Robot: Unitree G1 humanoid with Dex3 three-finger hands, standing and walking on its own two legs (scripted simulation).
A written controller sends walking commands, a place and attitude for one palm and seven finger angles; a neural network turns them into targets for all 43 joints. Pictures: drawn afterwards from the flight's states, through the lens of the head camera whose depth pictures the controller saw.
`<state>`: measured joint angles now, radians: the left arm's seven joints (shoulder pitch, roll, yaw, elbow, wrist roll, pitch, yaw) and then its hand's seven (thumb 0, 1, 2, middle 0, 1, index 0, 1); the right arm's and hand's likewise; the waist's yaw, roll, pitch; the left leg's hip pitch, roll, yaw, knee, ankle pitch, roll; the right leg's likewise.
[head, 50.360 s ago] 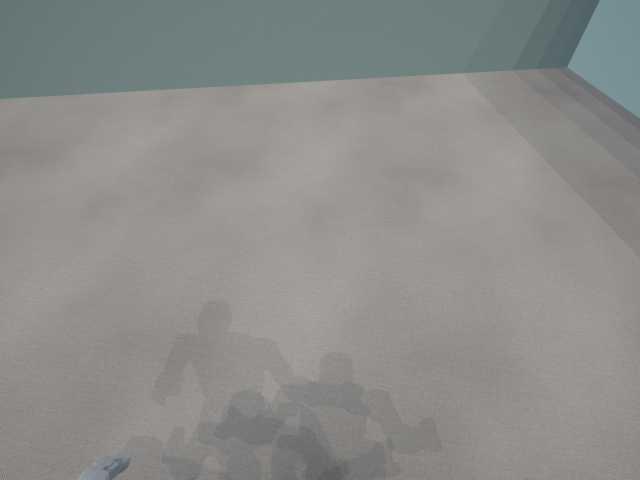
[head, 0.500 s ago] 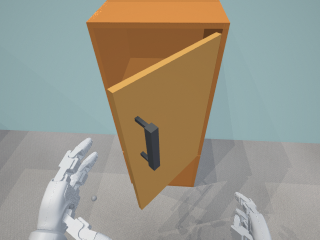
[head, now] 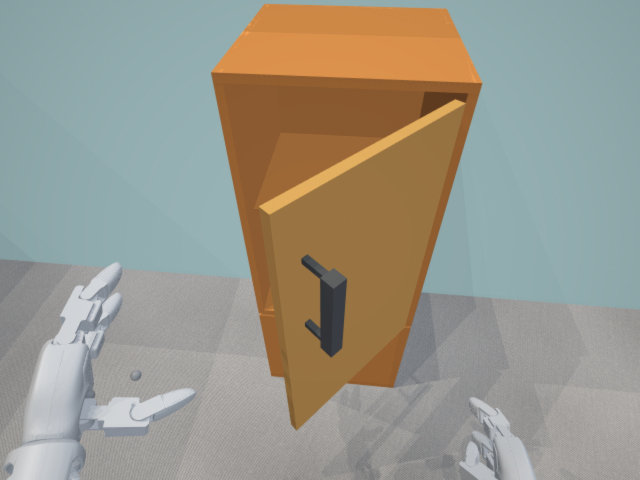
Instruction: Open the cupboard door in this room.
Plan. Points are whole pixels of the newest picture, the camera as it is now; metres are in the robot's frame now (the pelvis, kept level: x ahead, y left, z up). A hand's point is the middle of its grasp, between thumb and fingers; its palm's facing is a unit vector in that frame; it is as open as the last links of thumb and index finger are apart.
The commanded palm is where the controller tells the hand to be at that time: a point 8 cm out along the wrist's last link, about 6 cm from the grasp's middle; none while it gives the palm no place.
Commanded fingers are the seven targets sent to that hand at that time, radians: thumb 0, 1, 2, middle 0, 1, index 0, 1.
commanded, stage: draw the hand back to the body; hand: left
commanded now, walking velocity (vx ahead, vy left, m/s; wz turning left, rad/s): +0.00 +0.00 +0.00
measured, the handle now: (321, 307) +0.32 +0.04 +0.06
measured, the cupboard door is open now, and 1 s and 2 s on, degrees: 49 49 49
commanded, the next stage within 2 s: step back with the hand held close in 0.76 s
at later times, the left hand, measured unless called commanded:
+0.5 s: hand (70, 312) +0.21 +0.27 +0.18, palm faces +0.49 -0.79 -0.38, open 8.0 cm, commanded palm +0.16 +0.29 +0.18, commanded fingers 0.00 0.90 0.90 -0.20 -0.30 -0.20 -0.30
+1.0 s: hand (89, 318) +0.20 +0.24 +0.18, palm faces +0.45 -0.79 -0.43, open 7.4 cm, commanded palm +0.15 +0.28 +0.19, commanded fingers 0.00 0.90 0.90 -0.20 -0.30 -0.20 -0.30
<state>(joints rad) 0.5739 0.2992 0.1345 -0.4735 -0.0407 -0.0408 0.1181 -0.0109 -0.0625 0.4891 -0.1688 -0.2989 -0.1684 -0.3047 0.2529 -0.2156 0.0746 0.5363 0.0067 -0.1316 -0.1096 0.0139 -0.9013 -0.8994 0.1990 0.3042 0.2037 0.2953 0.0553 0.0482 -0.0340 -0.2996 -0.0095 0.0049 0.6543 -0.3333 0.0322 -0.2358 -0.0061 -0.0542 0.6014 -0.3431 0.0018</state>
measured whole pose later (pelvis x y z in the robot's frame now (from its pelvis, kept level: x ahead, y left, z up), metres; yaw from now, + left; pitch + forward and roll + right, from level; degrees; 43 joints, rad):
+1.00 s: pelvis +0.01 -0.02 +0.02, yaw -1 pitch -3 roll -1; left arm 0.46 0.35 0.38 -0.38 -0.06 -0.12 0.11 0.01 0.89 0.90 -0.21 -0.30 -0.21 -0.31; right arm 0.17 -0.23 0.02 0.62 0.00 -0.06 -0.08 0.01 -0.90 -0.90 0.20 0.30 0.20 0.30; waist 0.05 0.07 0.02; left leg -0.16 0.02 0.00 0.45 -0.24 0.00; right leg -0.09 0.03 -0.06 0.37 -0.23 -0.03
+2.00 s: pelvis -0.17 +0.02 +0.01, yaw -1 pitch +2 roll -5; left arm 0.51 0.41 0.46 -0.59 -0.05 -0.21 0.18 0.01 0.89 0.90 -0.21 -0.30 -0.21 -0.31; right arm 0.18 -0.14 0.02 0.64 -0.02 -0.14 -0.04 0.01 -0.90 -0.90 0.20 0.30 0.21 0.30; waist 0.02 -0.01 0.00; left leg -0.46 0.06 0.03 0.42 0.00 0.05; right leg -0.32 0.06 0.00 0.98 -0.50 0.01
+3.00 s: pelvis -0.30 +0.01 +0.01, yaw -2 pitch -1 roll +2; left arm 0.53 0.40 0.41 -0.49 -0.01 -0.22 0.17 0.01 0.88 0.90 -0.21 -0.30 -0.21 -0.31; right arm 0.23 -0.21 -0.02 0.64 -0.02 -0.16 -0.08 0.01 -0.90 -0.90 0.20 0.30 0.20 0.29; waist 0.01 -0.05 0.01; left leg -0.16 0.01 0.07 0.49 -0.31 -0.02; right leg -0.31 -0.03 -0.07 0.62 -0.33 -0.02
